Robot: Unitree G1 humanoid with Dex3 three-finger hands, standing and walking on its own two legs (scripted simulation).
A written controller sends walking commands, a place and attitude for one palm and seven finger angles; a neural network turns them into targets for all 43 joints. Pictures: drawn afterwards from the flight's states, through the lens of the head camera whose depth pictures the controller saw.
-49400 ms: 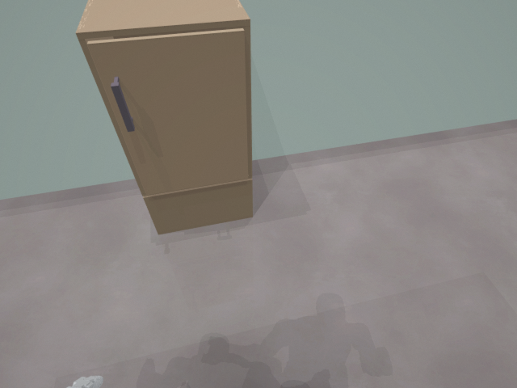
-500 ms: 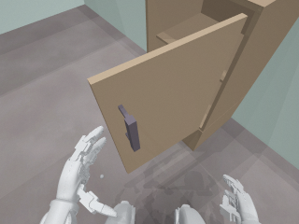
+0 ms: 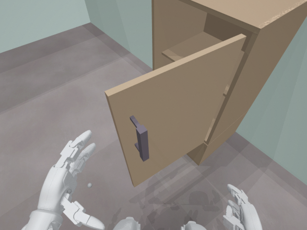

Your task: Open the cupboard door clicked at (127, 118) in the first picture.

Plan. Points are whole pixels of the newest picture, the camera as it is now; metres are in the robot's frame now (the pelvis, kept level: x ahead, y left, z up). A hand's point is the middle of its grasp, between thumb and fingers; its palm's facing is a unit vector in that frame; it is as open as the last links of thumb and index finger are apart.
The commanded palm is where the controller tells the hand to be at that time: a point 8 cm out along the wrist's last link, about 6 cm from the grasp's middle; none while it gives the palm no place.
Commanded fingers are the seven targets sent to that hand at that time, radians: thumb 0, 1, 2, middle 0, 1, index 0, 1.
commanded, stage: draw the hand back to the body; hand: left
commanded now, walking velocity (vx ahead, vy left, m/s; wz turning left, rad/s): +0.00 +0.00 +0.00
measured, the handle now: (139, 139) +0.35 +0.06 +0.03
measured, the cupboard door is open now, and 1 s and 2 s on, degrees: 83 83 83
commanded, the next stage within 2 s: step back with the hand held close in 1.28 s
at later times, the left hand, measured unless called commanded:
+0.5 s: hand (35, 170) +0.21 +0.23 +0.15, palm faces +0.28 -0.89 -0.37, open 13.9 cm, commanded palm +0.17 +0.27 +0.18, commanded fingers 0.00 0.23 0.62 -0.18 -0.30 -0.18 -0.30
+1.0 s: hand out of the picture +0.23 +0.27 +0.24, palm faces +0.46 -0.78 -0.42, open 8.1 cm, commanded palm +0.18 +0.30 +0.25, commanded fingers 0.00 0.90 0.90 -0.20 -0.30 -0.20 -0.30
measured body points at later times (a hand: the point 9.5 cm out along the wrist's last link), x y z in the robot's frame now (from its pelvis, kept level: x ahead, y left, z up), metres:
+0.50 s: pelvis +0.03 +0.02 +0.06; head +0.02 +0.00 +0.51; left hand +0.19 +0.27 +0.17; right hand +0.21 -0.20 -0.02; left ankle +0.01 +0.12 -0.66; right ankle +0.01 -0.12 -0.66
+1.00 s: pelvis +0.04 +0.00 +0.08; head +0.02 -0.02 +0.53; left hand +0.20 +0.30 +0.27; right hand +0.23 -0.22 +0.00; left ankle +0.02 +0.12 -0.66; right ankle +0.01 -0.12 -0.66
